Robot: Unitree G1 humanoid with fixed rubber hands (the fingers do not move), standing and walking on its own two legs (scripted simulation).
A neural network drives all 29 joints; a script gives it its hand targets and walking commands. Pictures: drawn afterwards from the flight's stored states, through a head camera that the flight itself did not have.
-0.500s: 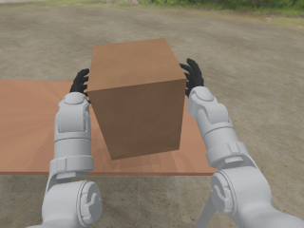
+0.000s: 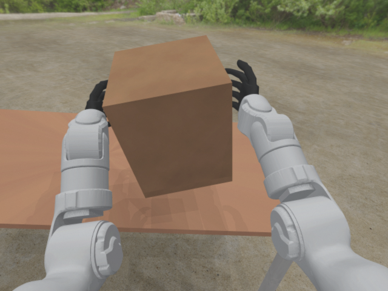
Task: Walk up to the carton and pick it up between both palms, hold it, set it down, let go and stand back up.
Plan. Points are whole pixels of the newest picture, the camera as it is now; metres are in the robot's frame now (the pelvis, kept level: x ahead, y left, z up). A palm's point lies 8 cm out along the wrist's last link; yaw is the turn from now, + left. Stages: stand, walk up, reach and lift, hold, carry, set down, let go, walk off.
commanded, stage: hold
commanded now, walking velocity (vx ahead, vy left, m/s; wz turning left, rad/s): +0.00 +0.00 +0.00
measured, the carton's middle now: (175, 118) +0.43 +0.01 +0.23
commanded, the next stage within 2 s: none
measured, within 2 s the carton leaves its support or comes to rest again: neither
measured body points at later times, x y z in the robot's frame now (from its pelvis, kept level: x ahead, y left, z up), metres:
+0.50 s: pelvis -0.01 -0.01 +0.00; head -0.08 +0.01 +0.44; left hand +0.38 +0.15 +0.26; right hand +0.39 -0.13 +0.32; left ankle +0.04 +0.13 -0.75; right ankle -0.01 -0.11 -0.75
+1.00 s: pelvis +0.01 +0.00 +0.00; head -0.09 +0.01 +0.44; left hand +0.38 +0.16 +0.27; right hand +0.38 -0.13 +0.31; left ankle +0.04 +0.13 -0.75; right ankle -0.01 -0.11 -0.75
